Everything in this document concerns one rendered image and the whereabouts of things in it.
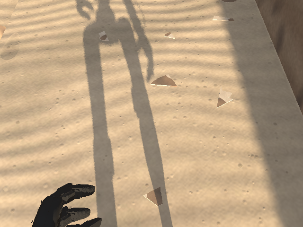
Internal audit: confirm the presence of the left robot hand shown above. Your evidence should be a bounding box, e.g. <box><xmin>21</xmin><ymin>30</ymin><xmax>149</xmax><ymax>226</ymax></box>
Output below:
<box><xmin>31</xmin><ymin>183</ymin><xmax>102</xmax><ymax>227</ymax></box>

